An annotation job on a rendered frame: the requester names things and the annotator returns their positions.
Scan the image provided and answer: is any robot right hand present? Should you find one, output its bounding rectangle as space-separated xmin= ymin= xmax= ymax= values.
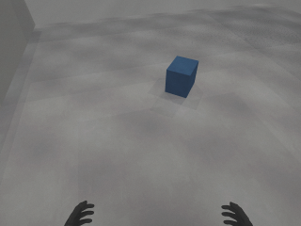
xmin=221 ymin=202 xmax=253 ymax=226

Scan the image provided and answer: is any robot left hand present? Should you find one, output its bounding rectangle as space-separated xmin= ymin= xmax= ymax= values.
xmin=64 ymin=201 xmax=95 ymax=226

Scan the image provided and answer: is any carton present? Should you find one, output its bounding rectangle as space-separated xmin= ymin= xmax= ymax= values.
xmin=165 ymin=56 xmax=198 ymax=98

